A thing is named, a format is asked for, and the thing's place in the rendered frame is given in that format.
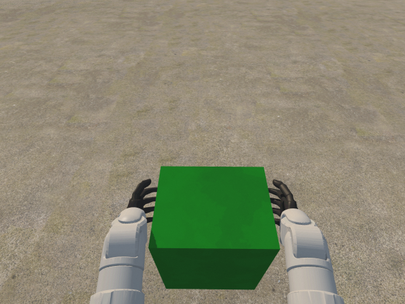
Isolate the left robot hand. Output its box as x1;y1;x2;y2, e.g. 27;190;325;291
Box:
127;179;158;223

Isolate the robot right forearm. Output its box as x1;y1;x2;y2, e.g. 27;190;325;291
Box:
280;208;344;304

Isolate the right robot hand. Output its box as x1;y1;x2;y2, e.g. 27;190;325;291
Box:
268;179;298;226

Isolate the robot left forearm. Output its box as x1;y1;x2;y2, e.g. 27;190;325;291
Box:
89;207;147;304

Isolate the carton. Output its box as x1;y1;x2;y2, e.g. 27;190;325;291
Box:
148;166;280;289

